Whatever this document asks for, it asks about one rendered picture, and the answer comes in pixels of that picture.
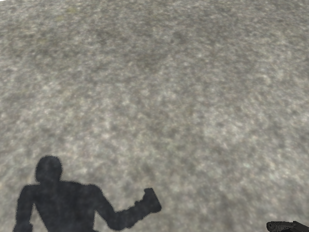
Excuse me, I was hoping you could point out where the right robot hand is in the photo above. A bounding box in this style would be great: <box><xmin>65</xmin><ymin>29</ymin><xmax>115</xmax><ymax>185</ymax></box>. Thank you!
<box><xmin>267</xmin><ymin>220</ymin><xmax>309</xmax><ymax>232</ymax></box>

